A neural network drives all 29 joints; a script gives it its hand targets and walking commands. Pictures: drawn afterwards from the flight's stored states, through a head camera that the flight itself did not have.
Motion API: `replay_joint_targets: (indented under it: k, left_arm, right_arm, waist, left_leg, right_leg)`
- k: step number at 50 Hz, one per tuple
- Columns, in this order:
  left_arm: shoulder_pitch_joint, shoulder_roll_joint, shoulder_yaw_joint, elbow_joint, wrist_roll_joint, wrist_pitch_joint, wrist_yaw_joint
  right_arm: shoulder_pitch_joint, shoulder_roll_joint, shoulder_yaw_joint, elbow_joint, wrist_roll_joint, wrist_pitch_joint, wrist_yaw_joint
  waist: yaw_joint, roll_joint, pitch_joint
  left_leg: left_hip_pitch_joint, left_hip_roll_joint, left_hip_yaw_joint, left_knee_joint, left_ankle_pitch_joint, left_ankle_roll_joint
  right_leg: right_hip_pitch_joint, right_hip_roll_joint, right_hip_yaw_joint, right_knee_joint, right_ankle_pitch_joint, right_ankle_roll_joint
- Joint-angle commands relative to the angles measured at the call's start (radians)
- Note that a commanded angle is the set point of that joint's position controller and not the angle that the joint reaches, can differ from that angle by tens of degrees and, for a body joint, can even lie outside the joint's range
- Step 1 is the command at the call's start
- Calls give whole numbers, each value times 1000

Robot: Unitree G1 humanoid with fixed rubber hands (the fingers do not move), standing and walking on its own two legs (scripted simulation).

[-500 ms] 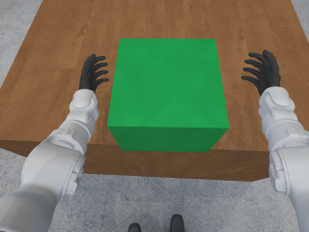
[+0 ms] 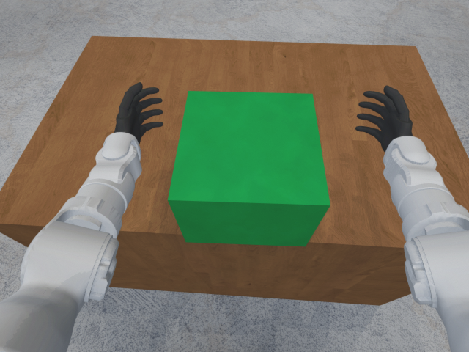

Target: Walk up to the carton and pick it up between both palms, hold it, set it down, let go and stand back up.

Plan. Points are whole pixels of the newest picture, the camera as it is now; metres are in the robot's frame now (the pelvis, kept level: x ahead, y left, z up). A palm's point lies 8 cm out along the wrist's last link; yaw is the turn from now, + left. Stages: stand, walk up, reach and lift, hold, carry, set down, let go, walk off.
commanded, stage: set down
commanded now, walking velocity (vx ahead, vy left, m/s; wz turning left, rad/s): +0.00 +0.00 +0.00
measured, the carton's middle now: (247, 169) +0.48 -0.01 -0.03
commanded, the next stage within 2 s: none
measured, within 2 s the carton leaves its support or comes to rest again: neither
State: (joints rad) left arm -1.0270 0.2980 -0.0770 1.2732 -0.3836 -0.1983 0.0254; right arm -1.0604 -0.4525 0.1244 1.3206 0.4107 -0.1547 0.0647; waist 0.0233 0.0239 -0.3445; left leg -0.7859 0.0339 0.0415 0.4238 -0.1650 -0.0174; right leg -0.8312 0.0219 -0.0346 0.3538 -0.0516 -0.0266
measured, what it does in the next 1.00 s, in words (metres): stands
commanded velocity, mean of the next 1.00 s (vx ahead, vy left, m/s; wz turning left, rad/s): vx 0.00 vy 0.00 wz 0.00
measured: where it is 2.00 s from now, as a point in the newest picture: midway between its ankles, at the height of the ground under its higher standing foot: outside the picture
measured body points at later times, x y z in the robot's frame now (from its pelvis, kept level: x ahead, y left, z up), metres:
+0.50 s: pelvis -0.01 +0.01 +0.00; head +0.06 -0.01 +0.44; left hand +0.42 +0.21 +0.05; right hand +0.42 -0.26 +0.05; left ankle -0.02 +0.13 -0.73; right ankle +0.03 -0.10 -0.73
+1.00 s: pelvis -0.01 +0.00 +0.01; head +0.04 +0.00 +0.45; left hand +0.35 +0.21 +0.01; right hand +0.35 -0.26 +0.02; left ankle -0.02 +0.13 -0.73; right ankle +0.03 -0.10 -0.73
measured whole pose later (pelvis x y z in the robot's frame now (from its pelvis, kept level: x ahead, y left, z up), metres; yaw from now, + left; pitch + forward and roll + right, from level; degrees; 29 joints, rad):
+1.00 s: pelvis -0.01 +0.00 +0.01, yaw +1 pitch +16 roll +1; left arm -0.43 0.24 -0.05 1.07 -0.33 -0.42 0.04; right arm -0.50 -0.34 0.07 1.10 0.35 -0.34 0.07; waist -0.04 0.00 -0.22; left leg -0.53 0.03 0.03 0.47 -0.22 -0.02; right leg -0.60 0.01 -0.04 0.45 -0.13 -0.03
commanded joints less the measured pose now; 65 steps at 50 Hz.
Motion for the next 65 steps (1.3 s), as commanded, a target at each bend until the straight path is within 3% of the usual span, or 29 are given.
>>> replay_joint_targets:
  k: [1, 3, 4, 6, 7, 10, 14, 18, 22, 25, 33, 34, 36, 38, 40, 42, 44, 46, 47, 49, 50, 54, 56, 57, 58, 62, 63, 64, 65]
  left_arm:
    - [-466, 196, -1, -82, -37, -71, 13]
    - [-266, 150, 7, -85, 14, -75, -8]
    - [-409, 214, 34, -150, -11, -95, -2]
    - [-258, 163, -1, -89, 13, -104, -7]
    - [-363, 209, 7, -123, -26, -116, -9]
    - [-202, 139, -32, -146, -4, -134, 3]
    - [-413, 192, -62, -268, -86, -174, 41]
    - [-279, 166, -51, -301, -79, -151, 37]
    - [-97, 164, 23, -257, -5, -168, -5]
    - [-102, 130, 17, -249, -11, -197, -2]
    - [99, 138, 124, -311, 79, -176, -20]
    - [32, 158, 101, -349, 70, -195, -10]
    - [86, 96, 78, -319, 64, -218, -7]
    - [62, 142, 74, -321, 19, -243, -3]
    - [283, 59, 77, -244, 78, -224, -13]
    - [72, 156, 75, -327, 35, -268, 7]
    - [209, 82, 48, -351, 44, -287, 9]
    - [165, 88, 42, -402, 47, -299, 19]
    - [193, 88, 52, -354, 38, -303, 9]
    - [387, 46, 45, -394, 82, -278, 11]
    - [241, 101, 60, -416, 45, -300, 18]
    - [433, 57, 65, -409, 68, -311, 6]
    - [293, 94, 55, -417, 44, -316, 11]
    - [677, -17, 51, -329, 131, -263, -5]
    - [485, 64, 98, -422, 112, -275, -3]
    - [349, 79, 51, -579, 58, -322, 49]
    - [564, 30, 48, -515, 92, -311, 46]
    - [571, -10, 41, -419, 112, -254, 29]
    - [464, 68, 87, -458, 86, -259, 19]
  right_arm:
    - [-487, -234, -17, -120, 13, -37, 5]
    - [-269, -200, 24, -80, 54, -56, -2]
    - [-400, -215, -6, -136, 50, -65, -6]
    - [-243, -171, 24, -62, 62, -71, 10]
    - [-363, -189, 2, -131, 67, -69, 9]
    - [-185, -192, 5, -92, 55, -90, 27]
    - [-428, -243, -65, -259, 33, -92, 50]
    - [-295, -219, -62, -258, 6, -74, 60]
    - [-138, -181, -66, -232, -4, -132, 28]
    - [-167, -173, -75, -247, -18, -141, 33]
    - [47, -103, -83, -331, -55, -173, -14]
    - [-41, -125, -106, -370, -56, -179, -14]
    - [49, -89, -94, -306, -58, -194, -5]
    - [15, -103, -98, -390, -69, -193, -6]
    - [263, -49, -58, -270, -58, -201, 0]
    - [44, -96, -127, -386, -76, -208, -2]
    - [226, -46, -96, -358, -56, -229, 10]
    - [165, -70, -106, -381, -64, -236, 9]
    - [183, -59, -101, -414, -79, -236, 4]
    - [356, -50, -82, -332, -46, -257, 13]
    - [192, -90, -132, -420, -68, -264, 11]
    - [398, -30, -112, -450, -95, -269, 10]
    - [253, -50, -149, -471, -117, -268, 7]
    - [658, 40, -58, -303, -87, -279, 8]
    - [436, -21, -131, -385, -91, -286, 2]
    - [332, -52, -186, -545, -129, -305, 17]
    - [544, -11, -143, -476, -127, -298, 27]
    - [541, 18, -115, -380, -129, -268, 23]
    - [424, -1, -145, -478, -144, -265, 14]
  waist:
    - [-38, -112, -596]
    - [-49, -84, -541]
    - [-37, -69, -594]
    - [-41, -64, -528]
    - [-36, -78, -517]
    - [-41, -4, -462]
    - [-27, 23, -565]
    - [-20, -2, -591]
    - [-49, -81, -597]
    - [-46, -90, -540]
    - [-43, -97, -468]
    - [-41, -57, -464]
    - [-61, -68, -388]
    - [-65, -92, -374]
    - [-66, -77, -253]
    - [-54, -43, -303]
    - [-66, -29, -308]
    - [-62, -17, -360]
    - [-77, -74, -345]
    - [-64, 11, -275]
    - [-68, -20, -318]
    - [-69, -72, -289]
    - [-70, -55, -259]
    - [-79, -30, -112]
    - [-51, -26, -176]
    - [-57, -6, -216]
    - [-55, -21, -167]
    - [-70, -35, -151]
    - [-50, -72, -159]
  left_leg:
    - [195, -21, -46, 12, 242, -14]
    - [267, -18, -45, 6, 320, -12]
    - [225, -23, -40, 5, 278, -15]
    - [295, -10, -49, -9, 290, -21]
    - [247, -19, -41, -4, 239, -14]
    - [381, -7, -51, -13, 277, -48]
    - [384, -17, -49, 25, 216, -58]
    - [349, -22, -46, 43, 198, -38]
    - [280, -36, -47, 44, 309, -24]
    - [270, -38, -53, 37, 211, -32]
    - [299, -50, -42, -5, 222, -9]
    - [278, -53, -43, -7, 195, -11]
    - [323, -44, -44, -9, 146, -21]
    - [289, -49, -42, -8, 108, -11]
    - [348, -33, -43, -22, 134, -21]
    - [292, -56, -37, -11, 76, -22]
    - [353, -45, -35, -4, 128, -31]
    - [357, -51, -39, 10, 149, -30]
    - [313, -58, -32, 25, 127, -13]
    - [383, -45, -40, 4, 158, -36]
    - [331, -55, -37, 20, 114, -33]
    - [299, -64, -38, 21, 123, -8]
    - [255, -59, -32, 7, 48, -25]
    - [381, -36, -20, -1, 114, -36]
    - [342, -58, -34, 11, 81, -39]
    - [344, -61, -21, 19, 55, -40]
    - [389, -53, -14, 0, 87, -36]
    - [383, -49, -25, -3, 64, -33]
    - [264, -71, -20, 11, 13, -10]
  right_leg:
    - [629, -22, 72, 100, 373, 102]
    - [706, -37, 101, 83, 465, 87]
    - [674, -20, 84, 97, 427, 87]
    - [681, -34, 85, 76, 403, 77]
    - [636, -18, 76, 76, 343, 85]
    - [552, -25, 64, 50, 294, 60]
    - [352, 20, 25, 83, 150, 60]
    - [418, -1, 42, 115, 198, 61]
    - [621, -7, 72, 139, 443, 80]
    - [572, 5, 67, 133, 302, 77]
    - [731, -16, 88, 100, 381, 75]
    - [697, -1, 75, 106, 325, 73]
    - [677, -19, 83, 87, 269, 60]
    - [655, -9, 75, 92, 217, 60]
    - [708, -42, 102, 65, 219, 52]
    - [604, 2, 70, 89, 133, 62]
    - [638, -11, 72, 94, 196, 44]
    - [621, 3, 68, 118, 215, 42]
    - [657, -8, 80, 129, 241, 52]
    - [667, -16, 87, 108, 217, 31]
    - [611, 8, 64, 126, 177, 44]
    - [682, 0, 87, 150, 252, 49]
    - [633, 5, 71, 149, 146, 48]
    - [728, -41, 100, 99, 196, 25]
    - [638, 8, 84, 106, 119, 39]
    - [563, 27, 46, 141, 60, 33]
    - [645, 11, 47, 125, 96, 23]
    - [653, -5, 60, 116, 101, 31]
    - [639, 9, 65, 141, 93, 46]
